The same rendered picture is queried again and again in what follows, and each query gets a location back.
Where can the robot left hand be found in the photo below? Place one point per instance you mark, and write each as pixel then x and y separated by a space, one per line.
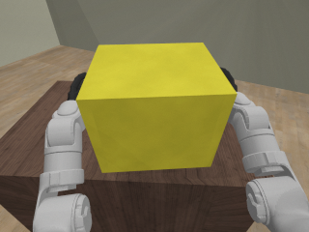
pixel 76 86

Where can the robot right upper arm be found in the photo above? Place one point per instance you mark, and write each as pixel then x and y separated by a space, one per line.
pixel 278 203

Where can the carton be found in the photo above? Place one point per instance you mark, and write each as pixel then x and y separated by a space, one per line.
pixel 154 106

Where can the robot left upper arm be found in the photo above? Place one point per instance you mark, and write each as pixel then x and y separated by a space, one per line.
pixel 64 213

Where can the left robot forearm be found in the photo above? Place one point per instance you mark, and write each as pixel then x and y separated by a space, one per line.
pixel 62 166

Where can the robot right hand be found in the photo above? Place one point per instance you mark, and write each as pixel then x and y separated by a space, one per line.
pixel 230 78

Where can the right robot forearm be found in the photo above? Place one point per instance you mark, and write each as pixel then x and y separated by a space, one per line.
pixel 261 153

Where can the pedestal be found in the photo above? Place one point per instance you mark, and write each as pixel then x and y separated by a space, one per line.
pixel 195 199

